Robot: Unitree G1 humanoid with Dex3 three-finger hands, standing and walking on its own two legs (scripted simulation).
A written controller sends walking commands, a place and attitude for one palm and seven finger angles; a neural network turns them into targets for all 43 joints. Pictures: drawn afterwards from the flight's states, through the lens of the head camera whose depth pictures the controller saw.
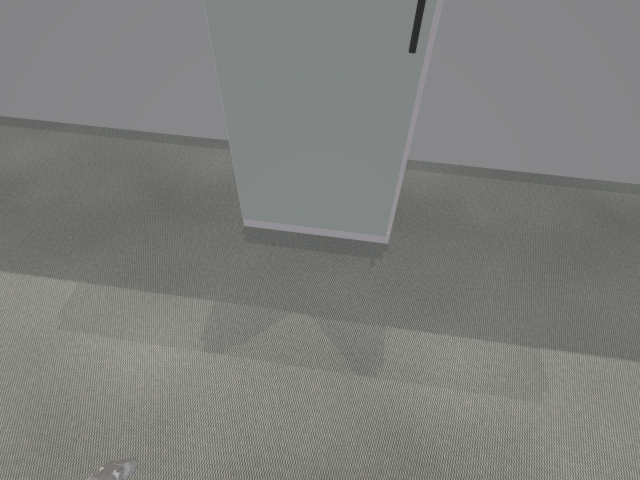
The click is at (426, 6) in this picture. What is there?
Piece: fridge door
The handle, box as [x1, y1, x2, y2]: [409, 0, 425, 52]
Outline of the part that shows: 425,0 418,0 409,52 415,52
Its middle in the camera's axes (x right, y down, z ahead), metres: +0.24 -0.63 +0.85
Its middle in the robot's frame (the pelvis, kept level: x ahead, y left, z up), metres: +1.10 -0.18 +0.28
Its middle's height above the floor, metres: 1.05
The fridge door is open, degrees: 0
